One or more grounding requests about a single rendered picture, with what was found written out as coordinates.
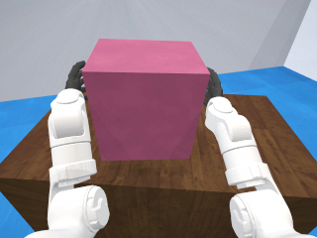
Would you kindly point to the left robot forearm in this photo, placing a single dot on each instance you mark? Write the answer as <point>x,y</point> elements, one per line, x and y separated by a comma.
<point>70,142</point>

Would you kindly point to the carton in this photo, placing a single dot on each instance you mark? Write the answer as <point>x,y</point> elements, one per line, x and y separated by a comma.
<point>145,98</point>

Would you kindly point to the robot left hand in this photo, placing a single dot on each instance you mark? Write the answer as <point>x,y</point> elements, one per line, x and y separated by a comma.
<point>74,80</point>

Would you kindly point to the left robot upper arm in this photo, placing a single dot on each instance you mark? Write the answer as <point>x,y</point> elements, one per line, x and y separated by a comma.
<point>76,213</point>

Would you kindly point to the right robot forearm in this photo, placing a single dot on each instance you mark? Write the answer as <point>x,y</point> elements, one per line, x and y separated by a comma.
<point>244,165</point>

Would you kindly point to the robot right hand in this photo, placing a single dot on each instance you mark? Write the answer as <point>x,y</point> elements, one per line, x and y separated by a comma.
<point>214,87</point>

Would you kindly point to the right robot upper arm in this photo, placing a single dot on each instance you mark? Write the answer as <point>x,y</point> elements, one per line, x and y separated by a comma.
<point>262,214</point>

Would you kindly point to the pedestal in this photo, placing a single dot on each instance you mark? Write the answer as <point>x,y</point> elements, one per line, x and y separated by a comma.
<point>172,198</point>

